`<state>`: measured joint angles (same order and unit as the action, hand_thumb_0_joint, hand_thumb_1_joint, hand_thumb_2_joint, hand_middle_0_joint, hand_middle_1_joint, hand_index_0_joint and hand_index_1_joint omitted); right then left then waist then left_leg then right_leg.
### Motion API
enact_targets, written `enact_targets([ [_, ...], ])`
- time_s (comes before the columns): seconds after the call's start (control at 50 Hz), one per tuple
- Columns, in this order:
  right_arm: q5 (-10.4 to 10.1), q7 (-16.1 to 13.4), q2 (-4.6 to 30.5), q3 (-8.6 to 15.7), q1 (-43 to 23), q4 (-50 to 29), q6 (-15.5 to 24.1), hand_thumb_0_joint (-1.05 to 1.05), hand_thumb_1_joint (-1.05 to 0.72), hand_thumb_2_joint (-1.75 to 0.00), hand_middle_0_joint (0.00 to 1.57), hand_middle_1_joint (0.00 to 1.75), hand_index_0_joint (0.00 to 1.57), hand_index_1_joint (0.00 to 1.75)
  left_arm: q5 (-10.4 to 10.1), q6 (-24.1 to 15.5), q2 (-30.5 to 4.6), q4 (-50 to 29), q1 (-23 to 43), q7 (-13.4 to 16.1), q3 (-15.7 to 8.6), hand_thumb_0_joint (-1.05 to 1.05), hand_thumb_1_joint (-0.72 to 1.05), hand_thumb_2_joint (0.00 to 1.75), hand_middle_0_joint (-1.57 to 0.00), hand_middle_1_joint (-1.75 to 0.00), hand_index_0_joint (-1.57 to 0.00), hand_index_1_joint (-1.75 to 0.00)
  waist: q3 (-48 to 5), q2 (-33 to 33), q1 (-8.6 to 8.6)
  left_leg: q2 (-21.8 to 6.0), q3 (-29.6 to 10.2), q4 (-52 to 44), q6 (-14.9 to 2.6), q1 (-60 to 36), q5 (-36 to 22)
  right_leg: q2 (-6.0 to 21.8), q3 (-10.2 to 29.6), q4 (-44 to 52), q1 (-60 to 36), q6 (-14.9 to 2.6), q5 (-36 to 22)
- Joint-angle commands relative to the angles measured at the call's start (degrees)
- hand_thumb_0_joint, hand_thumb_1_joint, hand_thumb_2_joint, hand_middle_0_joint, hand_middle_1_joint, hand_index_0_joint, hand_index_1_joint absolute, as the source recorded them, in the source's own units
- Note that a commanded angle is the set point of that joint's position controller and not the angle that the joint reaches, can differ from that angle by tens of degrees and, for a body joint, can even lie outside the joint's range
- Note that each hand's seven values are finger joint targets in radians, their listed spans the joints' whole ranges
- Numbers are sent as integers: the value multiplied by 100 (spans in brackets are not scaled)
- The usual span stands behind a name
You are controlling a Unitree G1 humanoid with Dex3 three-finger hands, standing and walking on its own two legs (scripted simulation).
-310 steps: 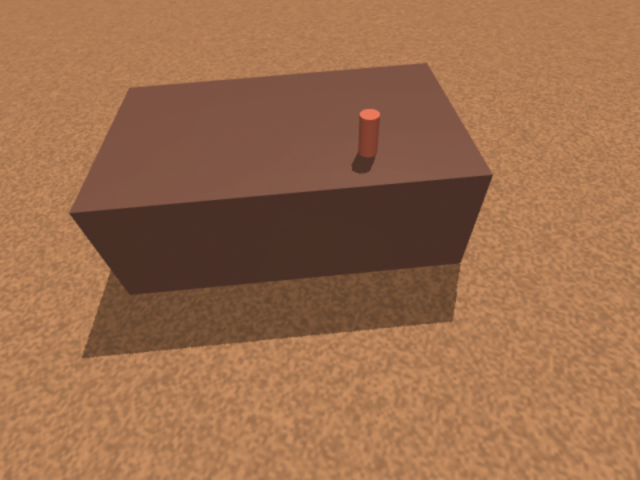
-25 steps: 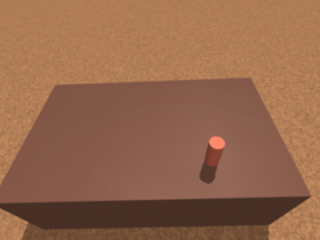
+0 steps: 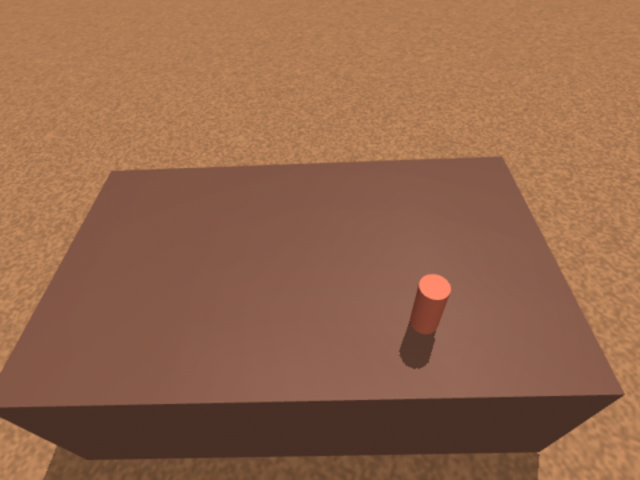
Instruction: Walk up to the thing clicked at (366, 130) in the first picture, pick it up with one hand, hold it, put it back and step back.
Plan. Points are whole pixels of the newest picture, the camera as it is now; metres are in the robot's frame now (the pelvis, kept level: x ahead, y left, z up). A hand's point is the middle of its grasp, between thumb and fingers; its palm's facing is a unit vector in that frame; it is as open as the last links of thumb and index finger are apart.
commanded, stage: stand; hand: right
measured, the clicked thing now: (429, 305) +0.51 -0.20 -0.26
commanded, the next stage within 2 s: go down in 0.34 s
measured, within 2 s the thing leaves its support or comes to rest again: neither
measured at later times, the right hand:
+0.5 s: hand out of the picture +0.08 -0.25 -0.16, palm faces +0.00 +0.94 -0.34, open 7.6 cm
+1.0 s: hand out of the picture +0.14 -0.26 -0.15, palm faces +0.03 +0.94 -0.33, open 16.5 cm
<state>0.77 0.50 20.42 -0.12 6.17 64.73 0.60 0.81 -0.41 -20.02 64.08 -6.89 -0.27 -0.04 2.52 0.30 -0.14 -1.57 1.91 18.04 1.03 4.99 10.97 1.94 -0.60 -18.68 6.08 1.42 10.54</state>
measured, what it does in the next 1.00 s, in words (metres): stands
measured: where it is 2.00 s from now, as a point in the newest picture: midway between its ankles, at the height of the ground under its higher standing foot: outside the picture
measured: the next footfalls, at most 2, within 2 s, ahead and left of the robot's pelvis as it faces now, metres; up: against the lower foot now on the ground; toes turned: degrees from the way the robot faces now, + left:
none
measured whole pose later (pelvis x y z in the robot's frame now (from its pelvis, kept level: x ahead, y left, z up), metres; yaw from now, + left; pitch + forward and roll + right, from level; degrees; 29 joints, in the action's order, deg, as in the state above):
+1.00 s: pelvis -0.01 +0.00 -0.03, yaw +0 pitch +7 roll +1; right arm 1.5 3.5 19.6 7.1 7.6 36.1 -17.3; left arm -0.2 -6.3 -16.7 39.5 -10.8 2.0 -7.1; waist -2.3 -1.5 -0.7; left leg -1.8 2.1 40.1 1.1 26.8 20.3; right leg 2.2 0.5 -41.6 28.6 1.1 20.1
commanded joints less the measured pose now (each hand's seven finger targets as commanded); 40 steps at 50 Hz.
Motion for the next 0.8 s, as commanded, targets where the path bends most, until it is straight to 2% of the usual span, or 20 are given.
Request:
enact_targets([
  [0.0,-14,-79,1210,255,-261,-346,106,0,-90,-90,20,30,20,30,-20,-116,-1247,-334,195,71,-215,0,90,90,-20,-30,-20,-30,-389,-29,-3,-662,-487,-283,-165,-64,-900,603,413,253,-26,-215,-909],
  [0.1,-21,-85,1190,263,-218,-357,88,0,-90,-90,20,30,20,30,-9,-122,-1258,-333,173,81,-220,0,90,90,-20,-30,-20,-30,-362,-53,25,-639,-439,-234,-182,-72,-880,624,432,291,6,-215,-1048],
  [0.18,-25,-74,1166,242,-201,-339,93,0,-90,-90,20,30,20,30,-32,-116,-1235,-318,145,75,-214,0,90,90,-20,-30,-20,-30,-292,4,1,-629,-472,-310,-164,20,-746,602,419,297,-24,-206,-883],
  [0.4,-19,-88,1182,252,-191,-363,104,0,-90,-90,20,30,20,30,-10,-116,-1250,-333,139,76,-222,0,90,90,-20,-30,-20,-30,-402,-44,11,-666,-478,-255,-169,-61,-963,618,420,233,-82,-216,-1078],
  [0.42,-21,-84,1152,238,-156,-349,102,0,-82,-82,12,22,12,22,-31,-112,-1256,-335,167,80,-223,0,82,82,-12,-22,-12,-22,-362,-52,13,-652,-474,-277,-156,-23,-960,611,413,249,-58,-215,-1022],
  [0.44,-432,-146,200,89,-2166,-2359,517,0,-74,-74,4,14,4,14,-513,-768,-293,-2346,2178,130,-158,0,74,74,-4,-14,-4,-14,-489,-546,-68,75,16,366,-82,758,-646,-175,-201,-337,597,-162,-557],
  [0.46,-392,-199,743,265,-1975,-2751,543,0,-66,-66,3,6,3,6,-516,-887,-695,-2546,2119,207,-223,0,66,66,-2,-6,-1,-6,-553,-451,84,107,30,330,-84,575,-306,-147,-132,-285,543,-148,-261],
  [0.48,-402,-214,967,310,-1352,-2019,367,0,-58,-58,4,6,4,6,-548,-825,-795,-1909,1389,269,-275,0,58,58,-2,-4,-1,-4,-360,-221,56,62,39,354,-56,733,-115,-178,-109,-402,646,-169,-147],
  [0.5,-404,-246,1043,408,-1219,-1679,159,0,-50,-50,4,6,3,6,-556,-765,-942,-1726,1110,307,-440,0,50,50,-2,-4,-2,-4,-360,-86,34,100,69,510,-48,1050,-31,-193,-113,-550,902,-198,-68],
  [0.52,-325,-262,1154,657,-696,-947,-116,0,-42,-42,5,6,4,6,-515,-730,-1482,-1755,1083,368,-899,0,42,42,-2,-4,-2,-4,-617,152,-67,120,132,714,-40,1147,-181,-177,-92,-759,962,-205,-211],
  [0.54,-227,-274,1277,788,-839,-1014,-251,0,-34,-34,5,5,4,5,-466,-709,-1570,-1721,784,425,-1144,0,34,34,-2,-4,-2,-4,-1178,214,-161,123,158,856,-36,1109,-450,-156,-67,-893,795,-193,-470],
  [0.56,-153,-230,1137,733,-1320,-1222,-334,0,-26,-26,6,5,5,5,-373,-694,-1058,-1481,447,385,-885,0,31,26,-2,-4,-3,-4,-1256,11,-79,129,138,968,-63,1188,-473,-144,-65,-994,908,-169,-521],
  [0.58,-45,-161,1194,868,-1466,-1235,-454,0,-22,-19,6,4,5,4,-299,-702,-837,-1810,563,351,-862,0,24,19,-2,-4,-3,-3,-1502,-54,-25,112,125,1083,-97,1157,-572,-166,-57,-1098,991,-163,-617],
  [0.62,30,1,1153,1050,-182,-1266,-790,0,-11,-14,7,4,6,4,-217,-680,-854,-2000,-264,319,-1044,0,8,15,-3,-5,-4,-4,-1758,95,-2,143,166,1156,-77,987,-917,-215,-113,-1205,896,-171,-899],
  [0.64,34,74,1244,1067,-242,-1496,-937,0,-6,-12,8,4,6,4,-196,-652,-842,-1799,-587,299,-1047,0,2,13,-4,-5,-5,-4,-1613,-41,-84,141,154,1107,-63,1049,-1026,-248,-159,-1214,884,-186,-926],
  [0.68,62,218,1322,1089,-323,-2183,-1246,0,5,-10,7,4,6,4,-210,-625,-827,-2208,-372,230,-1047,0,-10,9,-5,-5,-6,-4,-1670,-232,-50,137,151,1088,-76,1061,-1178,-273,-161,-1187,832,-175,-1052],
  [0.7,62,263,1224,1043,-252,-2283,-1420,0,9,-10,6,4,5,4,-229,-593,-787,-2286,-361,193,-1046,0,-15,9,-5,-5,-6,-4,-1609,-220,-48,151,160,1105,-85,1124,-1160,-265,-152,-1191,899,-175,-1043],
  [0.72,78,306,1137,989,-198,-2335,-1564,0,14,-8,7,4,5,4,-225,-545,-702,-2362,-243,147,-984,0,-22,8,-5,-5,-6,-5,-1511,-172,-34,149,164,1112,-83,1187,-1029,-262,-131,-1236,1113,-191,-897],
  [0.76,82,309,1002,860,-837,-2809,-1652,0,26,-8,5,5,5,5,-242,-592,-666,-2694,403,139,-923,0,-32,6,-6,-5,-6,-5,-1145,-188,-50,173,179,1179,-107,1610,-438,-191,-69,-1264,1402,-191,-373],
  [0.78,103,296,945,864,-828,-2770,-1657,0,32,-7,5,5,4,5,-205,-631,-717,-2656,424,150,-1002,0,-39,6,-6,-6,-6,-6,-1170,-233,-76,176,184,1290,-122,1693,-334,-162,-34,-1345,1472,-181,-309],
])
